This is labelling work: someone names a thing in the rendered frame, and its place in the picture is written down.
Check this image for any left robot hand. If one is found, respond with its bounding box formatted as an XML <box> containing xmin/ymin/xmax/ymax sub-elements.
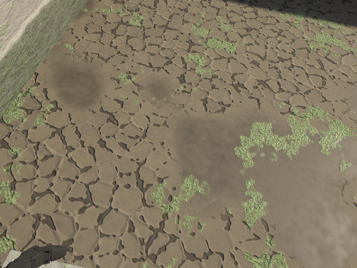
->
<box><xmin>5</xmin><ymin>245</ymin><xmax>67</xmax><ymax>268</ymax></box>

